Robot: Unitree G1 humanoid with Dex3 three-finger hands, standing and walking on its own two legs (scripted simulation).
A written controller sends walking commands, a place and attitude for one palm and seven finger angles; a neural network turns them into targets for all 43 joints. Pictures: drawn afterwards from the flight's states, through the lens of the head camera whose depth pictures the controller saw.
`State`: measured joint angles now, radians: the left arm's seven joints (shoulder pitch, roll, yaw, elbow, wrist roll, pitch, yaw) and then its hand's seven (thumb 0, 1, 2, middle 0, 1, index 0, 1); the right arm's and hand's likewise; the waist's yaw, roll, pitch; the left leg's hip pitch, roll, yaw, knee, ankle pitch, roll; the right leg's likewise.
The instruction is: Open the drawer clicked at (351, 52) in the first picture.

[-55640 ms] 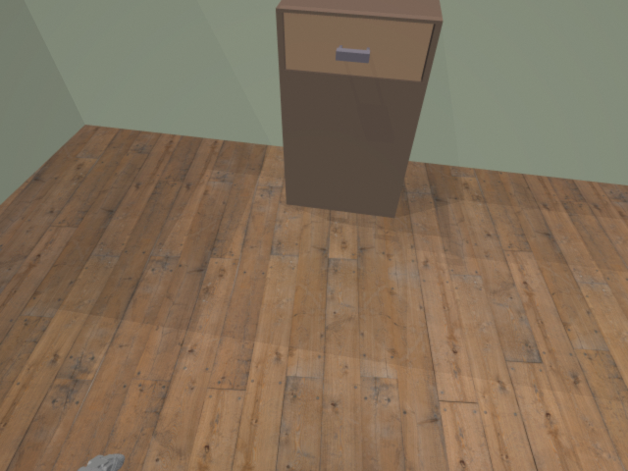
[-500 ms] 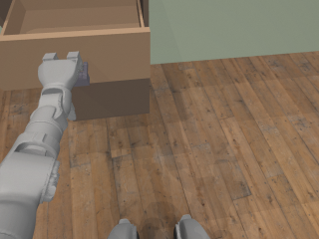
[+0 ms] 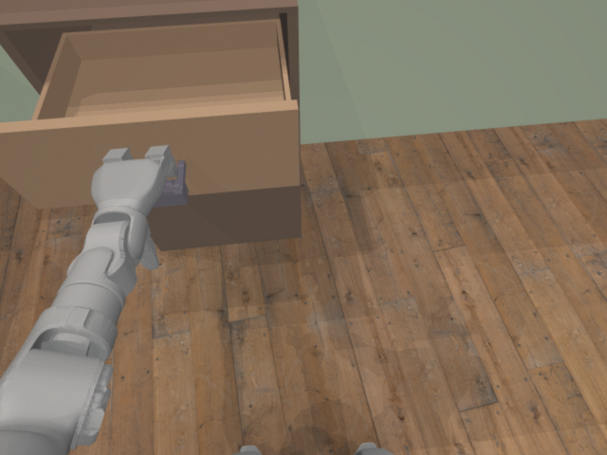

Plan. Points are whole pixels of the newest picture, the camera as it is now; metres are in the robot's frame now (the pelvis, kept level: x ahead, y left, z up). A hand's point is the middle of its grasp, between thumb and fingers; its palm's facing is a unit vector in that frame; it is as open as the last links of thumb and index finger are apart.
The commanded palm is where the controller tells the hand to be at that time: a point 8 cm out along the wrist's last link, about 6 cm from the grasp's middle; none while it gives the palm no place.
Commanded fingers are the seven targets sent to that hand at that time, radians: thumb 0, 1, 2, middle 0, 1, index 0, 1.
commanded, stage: lift the fingers back up to retry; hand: left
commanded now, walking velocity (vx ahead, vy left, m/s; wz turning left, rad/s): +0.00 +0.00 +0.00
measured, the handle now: (151, 182) +0.51 +0.22 +0.00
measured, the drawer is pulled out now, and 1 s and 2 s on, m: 0.24 0.24 0.24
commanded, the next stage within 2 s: re-aim the fingers above the handle in 0.20 s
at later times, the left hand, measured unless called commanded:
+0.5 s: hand (146, 182) +0.46 +0.20 +0.06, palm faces -0.07 -0.01 -1.00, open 13.6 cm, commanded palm +0.44 +0.20 +0.11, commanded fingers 0.00 -0.50 0.30 -0.30 -1.20 -0.30 -1.20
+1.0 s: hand (149, 186) +0.45 +0.19 +0.06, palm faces -0.05 +0.00 -1.00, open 13.8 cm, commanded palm +0.43 +0.20 +0.12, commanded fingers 0.00 -0.50 0.30 -0.30 -1.20 -0.30 -1.20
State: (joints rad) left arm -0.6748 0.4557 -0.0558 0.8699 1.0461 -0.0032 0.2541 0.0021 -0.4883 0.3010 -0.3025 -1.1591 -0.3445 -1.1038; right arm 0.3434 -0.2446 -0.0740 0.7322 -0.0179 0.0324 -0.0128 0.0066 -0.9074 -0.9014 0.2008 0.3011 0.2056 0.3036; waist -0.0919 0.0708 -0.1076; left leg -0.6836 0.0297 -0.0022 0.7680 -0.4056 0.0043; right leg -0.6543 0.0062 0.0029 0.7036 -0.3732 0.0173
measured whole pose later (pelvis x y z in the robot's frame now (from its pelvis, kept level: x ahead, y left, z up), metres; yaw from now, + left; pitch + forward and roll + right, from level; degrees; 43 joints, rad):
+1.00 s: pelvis +0.00 -0.05 +0.01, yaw +1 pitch +15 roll +1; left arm -0.69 0.48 -0.02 0.89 1.06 -0.08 0.23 0.00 -0.49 0.30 -0.32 -1.20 -0.32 -1.20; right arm 0.28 -0.28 -0.08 0.74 0.01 0.07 -0.03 0.01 -0.91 -0.90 0.20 0.30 0.20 0.30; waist -0.06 0.06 -0.11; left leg -0.55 0.04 -0.02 0.66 -0.35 -0.01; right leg -0.55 0.02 -0.02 0.67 -0.38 -0.04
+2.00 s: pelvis -0.03 +0.01 +0.00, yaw -1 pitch +19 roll -2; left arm -0.92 0.45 -0.05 1.11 1.11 0.00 0.32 0.00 -0.49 0.30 -0.37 -1.23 -0.34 -1.22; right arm 0.37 -0.24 -0.04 0.75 -0.01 0.03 0.00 0.01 -0.91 -0.90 0.20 0.30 0.21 0.30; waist -0.12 0.06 -0.12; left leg -0.73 0.01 0.02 0.78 -0.37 0.02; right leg -0.71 -0.01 0.03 0.72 -0.33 0.04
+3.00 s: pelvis -0.02 +0.00 -0.01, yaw -1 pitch +20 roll -2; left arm -0.83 0.50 -0.01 1.09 1.11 -0.08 0.32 0.00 -0.49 0.30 -0.32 -1.20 -0.32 -1.20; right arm 0.35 -0.25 -0.06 0.75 -0.01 0.05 -0.01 0.01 -0.91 -0.90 0.20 0.30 0.21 0.30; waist -0.11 0.04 -0.13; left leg -0.76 0.03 0.01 0.81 -0.40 0.01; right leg -0.74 0.01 0.02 0.76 -0.36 0.02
